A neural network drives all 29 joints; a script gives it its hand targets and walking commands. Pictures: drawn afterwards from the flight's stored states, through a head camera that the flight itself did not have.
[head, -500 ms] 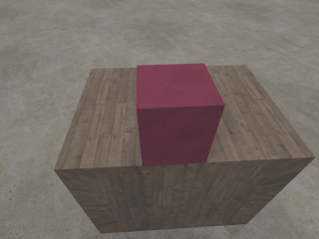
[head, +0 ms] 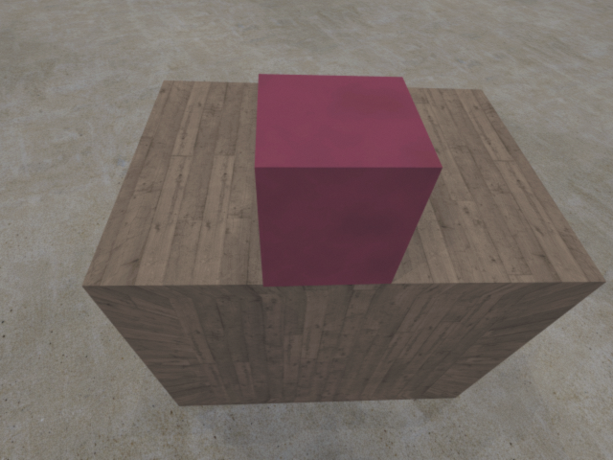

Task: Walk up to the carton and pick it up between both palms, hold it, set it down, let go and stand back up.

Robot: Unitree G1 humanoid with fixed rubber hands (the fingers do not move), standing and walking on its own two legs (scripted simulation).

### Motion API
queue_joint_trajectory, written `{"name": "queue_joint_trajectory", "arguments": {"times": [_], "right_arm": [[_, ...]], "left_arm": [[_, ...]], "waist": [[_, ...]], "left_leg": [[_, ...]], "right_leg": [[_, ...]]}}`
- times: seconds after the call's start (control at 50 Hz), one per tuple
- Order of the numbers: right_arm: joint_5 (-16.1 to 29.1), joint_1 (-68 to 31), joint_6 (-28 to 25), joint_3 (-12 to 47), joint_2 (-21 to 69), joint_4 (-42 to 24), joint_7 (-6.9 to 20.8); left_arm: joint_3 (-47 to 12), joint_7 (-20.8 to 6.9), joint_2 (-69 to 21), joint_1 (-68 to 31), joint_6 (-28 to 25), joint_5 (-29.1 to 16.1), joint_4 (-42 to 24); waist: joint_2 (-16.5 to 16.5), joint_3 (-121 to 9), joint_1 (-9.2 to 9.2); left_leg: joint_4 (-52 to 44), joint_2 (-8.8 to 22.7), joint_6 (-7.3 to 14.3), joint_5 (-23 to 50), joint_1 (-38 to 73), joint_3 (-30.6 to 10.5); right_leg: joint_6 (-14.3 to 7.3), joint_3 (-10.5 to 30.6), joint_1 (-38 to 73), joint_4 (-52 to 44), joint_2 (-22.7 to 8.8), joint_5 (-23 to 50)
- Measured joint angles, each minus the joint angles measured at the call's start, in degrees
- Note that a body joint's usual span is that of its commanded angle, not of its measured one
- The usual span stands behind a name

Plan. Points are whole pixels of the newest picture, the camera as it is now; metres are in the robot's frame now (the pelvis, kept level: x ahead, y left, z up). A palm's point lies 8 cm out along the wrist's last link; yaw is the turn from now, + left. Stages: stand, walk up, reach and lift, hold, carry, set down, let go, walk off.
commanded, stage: reach and lift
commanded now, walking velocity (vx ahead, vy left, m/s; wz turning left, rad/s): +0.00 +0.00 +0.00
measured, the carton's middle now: (329, 186) +0.50 -0.02 +0.08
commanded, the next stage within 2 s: none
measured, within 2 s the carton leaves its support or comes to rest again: neither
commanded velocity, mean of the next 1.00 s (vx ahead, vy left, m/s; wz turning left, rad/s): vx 0.00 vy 0.00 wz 0.00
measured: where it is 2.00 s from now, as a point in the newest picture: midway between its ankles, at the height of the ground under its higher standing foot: outside the picture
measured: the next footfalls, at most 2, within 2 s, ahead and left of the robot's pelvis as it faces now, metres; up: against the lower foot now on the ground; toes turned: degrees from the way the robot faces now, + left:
none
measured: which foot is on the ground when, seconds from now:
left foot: down 0.00-1.00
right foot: down 0.00-1.00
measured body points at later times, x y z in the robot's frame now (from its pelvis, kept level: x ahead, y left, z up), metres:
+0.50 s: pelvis -0.01 -0.02 +0.02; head +0.01 +0.00 +0.47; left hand +0.17 +0.20 -0.09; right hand +0.15 -0.21 -0.08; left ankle +0.05 +0.10 -0.72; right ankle -0.01 -0.10 -0.72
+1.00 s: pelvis +0.01 +0.00 +0.03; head +0.01 +0.01 +0.48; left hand +0.19 +0.21 -0.03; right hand +0.17 -0.22 -0.03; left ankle +0.05 +0.10 -0.72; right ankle -0.01 -0.10 -0.72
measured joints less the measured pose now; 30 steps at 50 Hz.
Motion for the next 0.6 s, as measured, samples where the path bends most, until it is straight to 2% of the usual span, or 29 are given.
{"name": "queue_joint_trajectory", "arguments": {"times": [0.04,0.08,0.1,0.14,0.2,0.24,0.3,0.4,0.5,0.6], "right_arm": [[2.1,-5.4,1.2,-0.8,-0.7,-0.1,0.2],[5.8,-10.1,3.3,0.4,-1.6,-0.8,-0.1],[7.8,-11.7,4.1,1.5,-1.6,-2.0,-0.6],[10.7,-12.7,4.4,3.4,-0.6,-5.6,-1.9],[11.4,-10.4,1.4,6.2,0.9,-8.1,-3.2],[10.3,-8.4,-1.6,7.8,1.0,-7.1,-3.4],[7.6,-5.7,-4.3,7.8,1.5,-6.1,-3.5],[4.4,-1.6,-2.5,5.3,3.8,-10.2,-4.3],[5.8,2.3,0.4,5.5,4.5,-17.4,-5.0],[8.5,6.6,0.6,6.8,2.3,-23.7,-5.5]], "left_arm": [[0.7,0.1,1.2,-5.6,7.1,-1.1,-6.0],[1.8,-1.0,1.6,-10.4,12.7,-1.0,-10.9],[2.6,-1.8,1.5,-11.5,14.3,-0.3,-13.4],[3.9,-3.4,0.6,-10.3,15.9,2.7,-19.8],[4.4,-4.8,-2.4,-5.2,15.6,7.8,-25.3],[4.4,-4.8,-4.5,-2.5,14.2,8.7,-24.4],[4.6,-4.2,-6.7,-0.7,11.8,8.8,-20.3],[5.7,-2.3,-6.5,-0.3,9.1,7.9,-17.2],[5.5,-0.9,-3.4,1.7,7.0,4.8,-22.6],[4.6,-1.6,-1.7,5.1,5.6,3.6,-28.8]], "waist": [[-0.3,-2.1,-0.09],[0.5,-3.3,-0.22],[1.1,-3.0,-0.44],[1.9,-1.3,-0.98],[3.0,-0.4,-1.78],[3.5,-0.8,-1.82],[3.8,-0.4,-0.70],[2.7,1.5,1.91],[1.0,2.3,2.68],[1.3,0.8,2.73]], "left_leg": [[2.6,0.3,0.0,-0.3,-5.2,-0.3],[4.7,1.2,-0.1,-0.6,-8.4,-0.7],[4.9,1.8,-0.2,-0.6,-8.3,-1.0],[2.6,2.9,-0.6,0.1,-4.5,-1.0],[-5.0,3.4,-1.4,2.7,4.2,-0.4],[-9.3,3.3,-1.8,4.3,8.6,0.1],[-12.4,3.1,-2.0,5.5,12.2,0.7],[-12.0,2.9,-1.7,5.8,11.7,0.2],[-12.2,2.8,-2.0,6.2,10.8,0.1],[-14.6,2.8,-2.1,6.9,12.3,0.4]], "right_leg": [[-1.1,-0.3,-5.1,2.6,0.0,0.1],[-0.9,-0.7,-7.6,3.3,0.8,0.0],[-0.4,-0.8,-7.1,2.4,1.4,0.6],[-0.9,-0.6,-2.7,-1.8,2.9,2.8],[-1.5,0.2,6.3,-11.3,4.3,6.6],[-1.5,0.7,10.6,-15.8,4.5,8.6],[-1.4,1.2,13.6,-17.9,4.5,9.4],[-1.6,1.2,12.1,-15.3,4.6,8.4],[-2.1,1.2,10.6,-14.2,4.5,7.9],[-1.9,1.6,12.5,-17.7,4.7,9.4]]}}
